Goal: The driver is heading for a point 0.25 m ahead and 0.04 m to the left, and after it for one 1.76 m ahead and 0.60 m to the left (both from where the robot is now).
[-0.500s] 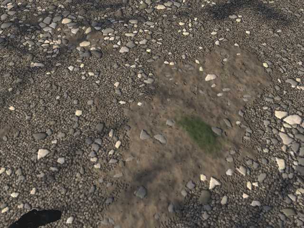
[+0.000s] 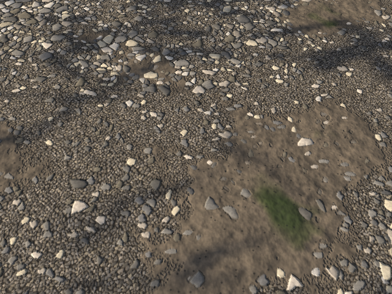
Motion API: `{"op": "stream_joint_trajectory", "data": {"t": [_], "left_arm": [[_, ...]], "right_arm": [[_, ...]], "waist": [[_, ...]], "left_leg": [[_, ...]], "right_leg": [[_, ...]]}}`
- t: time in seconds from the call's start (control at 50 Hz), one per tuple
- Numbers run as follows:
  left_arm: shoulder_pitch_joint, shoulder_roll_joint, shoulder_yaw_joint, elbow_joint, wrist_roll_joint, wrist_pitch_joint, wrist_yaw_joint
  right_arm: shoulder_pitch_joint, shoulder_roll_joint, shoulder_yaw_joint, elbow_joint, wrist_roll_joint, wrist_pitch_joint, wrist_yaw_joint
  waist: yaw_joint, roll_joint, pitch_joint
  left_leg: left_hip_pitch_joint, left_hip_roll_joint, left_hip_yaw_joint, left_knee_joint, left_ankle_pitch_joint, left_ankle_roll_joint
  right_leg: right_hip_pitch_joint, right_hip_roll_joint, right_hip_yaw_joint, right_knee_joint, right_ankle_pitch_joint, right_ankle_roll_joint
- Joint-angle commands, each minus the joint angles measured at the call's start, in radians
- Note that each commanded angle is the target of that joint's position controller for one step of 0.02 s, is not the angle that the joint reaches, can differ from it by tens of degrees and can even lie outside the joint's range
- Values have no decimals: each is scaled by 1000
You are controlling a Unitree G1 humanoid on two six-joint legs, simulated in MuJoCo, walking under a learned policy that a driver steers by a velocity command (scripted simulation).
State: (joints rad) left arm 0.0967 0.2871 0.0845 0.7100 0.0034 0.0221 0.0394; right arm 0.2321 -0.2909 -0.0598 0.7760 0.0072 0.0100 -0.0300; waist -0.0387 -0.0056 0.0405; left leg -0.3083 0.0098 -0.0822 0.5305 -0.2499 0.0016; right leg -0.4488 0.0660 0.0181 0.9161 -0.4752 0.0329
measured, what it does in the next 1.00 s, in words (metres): walks ahead, turning left: right foot, then left foot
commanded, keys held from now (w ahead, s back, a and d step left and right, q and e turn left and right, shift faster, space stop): q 0.02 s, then w+q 0.16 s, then q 0.68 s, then no key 0.14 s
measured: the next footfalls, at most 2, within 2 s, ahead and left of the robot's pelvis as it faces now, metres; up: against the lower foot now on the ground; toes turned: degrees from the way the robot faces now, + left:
right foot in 0.14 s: +0.05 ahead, -0.12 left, +0.00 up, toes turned +8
left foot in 0.56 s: +0.15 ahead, +0.16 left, +0.00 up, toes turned +22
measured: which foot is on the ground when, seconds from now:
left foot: down 0.00-0.14, up 0.16-0.54, down 0.56-1.00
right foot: up 0.00-0.12, down 0.14-0.56, up 0.58-0.98, down 1.00-1.00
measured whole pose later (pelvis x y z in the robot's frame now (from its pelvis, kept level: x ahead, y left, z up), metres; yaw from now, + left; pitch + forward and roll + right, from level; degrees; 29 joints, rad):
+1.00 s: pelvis +0.13 +0.03 -0.01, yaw +34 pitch +2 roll +0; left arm 0.14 0.28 0.05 0.71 0.01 -0.01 0.01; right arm 0.16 -0.31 -0.08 0.61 0.00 0.05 -0.02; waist -0.01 0.02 0.02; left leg -0.40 -0.11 -0.17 0.57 -0.20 0.02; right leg -0.34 0.01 0.06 0.57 -0.25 0.02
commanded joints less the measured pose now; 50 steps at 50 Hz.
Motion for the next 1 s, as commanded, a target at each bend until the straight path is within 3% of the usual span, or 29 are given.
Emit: {"op": "stream_joint_trajectory", "data": {"t": [0.02, 0.04, 0.08, 0.12, 0.14, 0.16, 0.18, 0.2, 0.22, 0.26, 0.32, 0.38, 0.42, 0.48, 0.52, 0.54, 0.56, 0.58, 0.6, 0.62, 0.64, 0.66, 0.68, 0.74, 0.86, 0.92, 0.96, 0.98, 1.0], "left_arm": [[-49, 20, 1, -81, -11, -27, -5], [-37, 23, 0, -78, -18, -32, -13], [-9, 42, 6, -70, -31, -37, -31], [66, 62, 21, -42, -32, -43, -37], [151, 111, 37, -25, -24, -46, -28], [227, 200, 53, -16, 5, -45, -21], [209, 230, 56, -20, 42, -68, -34], [126, 160, 37, -36, 30, -84, -27], [69, 112, 22, -44, 12, -90, -19], [39, 88, 12, -49, 5, -89, -5], [93, 102, 17, -32, 10, -78, 5], [120, 136, 28, -21, 1, -54, 11], [122, 164, 37, -19, -7, -45, 8], [116, 190, 47, -16, -27, -39, -3], [98, 195, 49, -17, -45, -43, -9], [88, 182, 46, -15, -53, -47, -11], [140, 150, 35, -2, -41, -58, -17], [165, 41, -3, -46, 35, -64, -25], [171, 86, -4, -57, 32, -70, -29], [95, 156, 16, -53, -4, -64, -30], [59, 150, 12, -66, -11, -58, -24], [60, 138, 12, -50, 1, -48, -11], [61, 147, 16, -54, 9, -38, -3], [97, 111, 7, -39, 8, -29, -4], [37, 91, -5, -55, 3, -28, -11], [43, 96, -2, -58, -4, -38, -24], [75, 79, -3, -53, -1, -48, -36], [86, 86, 0, -54, 7, -52, -38], [96, 148, 10, -68, 29, -52, -35]], "right_arm": [[-52, -177, -55, -76, 15, 9, -17], [-42, -176, -58, -78, 18, 19, -20], [-52, -175, -59, -90, 24, 28, -16], [-74, -153, -49, -102, 23, 27, -13], [-64, -111, -38, -105, 15, 21, -10], [-62, -33, -20, -132, 16, 8, -3], [-118, -103, -35, -179, 19, -15, -1], [-118, -165, -56, -164, 17, -19, 2], [-78, -177, -66, -133, 9, -14, 2], [-59, -146, -65, -117, 2, -8, 4], [-98, -82, -47, -157, 11, -8, 23], [-159, -44, -29, -204, 10, 1, 43], [-184, -43, -26, -228, 9, 5, 57], [-182, -73, -39, -247, 11, 13, 73], [-138, -93, -53, -248, 11, 18, 79], [-53, -114, -69, -226, 7, 17, 74], [48, -174, -92, -203, 2, 16, 56], [92, -290, -111, -218, 1, 15, 29], [66, -286, -97, -253, -21, -3, 39], [33, -214, -78, -255, -17, -14, 49], [-15, -179, -68, -241, -1, -21, 46], [-52, -158, -61, -241, 10, -17, 40], [-91, -157, -59, -246, 12, -11, 33], [-119, -171, -63, -254, -11, -3, 18], [-110, -186, -71, -249, -2, 13, 1], [-104, -168, -61, -246, -5, 20, 8], [-114, -148, -48, -243, 1, 27, 8], [-86, -126, -40, -233, 2, 28, 7], [-41, -79, -25, -229, -10, 24, 6]], "waist": [[12, 153, -150], [9, 163, -180], [17, 190, -171], [71, 169, -126], [95, 73, -146], [102, -176, -147], [97, -207, -53], [59, -141, 29], [32, -122, 49], [31, -115, 32], [56, -105, -18], [85, -112, -34], [91, -117, -37], [84, -129, -51], [51, -128, -80], [3, -102, -122], [-35, -18, -186], [9, 275, -267], [-7, 284, -431], [-41, 134, -355], [-12, 106, -253], [14, 47, -200], [38, 64, -166], [66, 111, -169], [36, 146, -162], [25, 170, -169], [52, 169, -167], [58, 149, -158], [35, 10, -164]], "left_leg": [[223, 194, -260, -106, 530, 184], [213, 183, -269, -120, 415, 186], [127, 157, -308, -162, 71, 188], [-34, 96, -313, -155, -227, 146], [-205, 40, -256, -7, -339, 91], [-436, -95, -69, 292, -378, 33], [-528, -29, -114, 443, -322, 28], [-538, 1, -120, 517, -241, 19], [-522, 8, -106, 541, -176, -1], [-481, 27, -67, 584, -67, -44], [-432, 37, 14, 541, 9, -90], [-379, 55, 58, 382, 52, -96], [-315, 54, 87, 285, 55, -79], [-229, 31, 128, 180, 24, -36], [-138, -4, 153, 71, 17, 9], [1, -42, 170, -41, 108, 42], [219, -31, 104, -119, 339, 90], [500, 252, -258, -27, 883, 217], [529, 413, -578, -110, 714, 433], [458, 354, -456, -146, 609, 395], [364, 293, -355, -153, 512, 332], [273, 240, -298, -165, 421, 279], [178, 209, -269, -182, 379, 258], [68, 160, -230, -200, 388, 253], [10, 129, -307, -196, 114, 227], [34, 138, -345, -157, 119, 212], [20, 117, -344, -105, 149, 181], [-11, 84, -327, -73, 111, 141], [-81, 9, -247, 60, -50, 74]], "right_leg": [[-53, -17, 34, -116, 41, 26], [2, -10, 27, -185, 65, 24], [118, 5, 4, -333, 107, 11], [316, -6, -14, -546, 234, -23], [500, -143, 114, -577, 161, -69], [585, -388, 454, -673, -94, -182], [442, -505, 667, -756, -233, -288], [394, -457, 561, -756, -173, -278], [382, -387, 422, -745, -26, -231], [377, -324, 225, -715, 328, -190], [385, -298, 49, -672, 711, -207], [404, -302, -22, -655, 724, -218], [392, -318, -53, -639, 720, -217], [401, -344, -74, -573, 759, -199], [419, -346, -94, -459, 874, -171], [388, -311, -139, -321, 917, -138], [262, -249, -179, -125, 798, -71], [-77, -143, -187, 208, -61, 6], [-203, -35, 18, 423, -260, 33], [-241, -79, 73, 458, -175, 28], [-257, -103, 66, 406, -91, 17], [-236, -128, 69, 332, -33, 18], [-185, -133, 71, 262, 11, 22], [-77, -89, 45, 139, 70, 40], [4, -52, 67, -100, 140, 47], [57, -53, 54, -199, 137, 29], [161, -50, 26, -374, 228, 1], [236, -75, 40, -480, 306, -23], [311, -245, 203, -559, 380, -81]]}}
Keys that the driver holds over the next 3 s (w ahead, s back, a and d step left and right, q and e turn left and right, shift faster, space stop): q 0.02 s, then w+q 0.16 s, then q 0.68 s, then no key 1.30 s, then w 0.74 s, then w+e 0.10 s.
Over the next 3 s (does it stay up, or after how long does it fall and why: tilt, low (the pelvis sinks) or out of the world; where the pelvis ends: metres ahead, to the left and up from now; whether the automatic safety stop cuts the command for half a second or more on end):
stays up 0.37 0.25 0.00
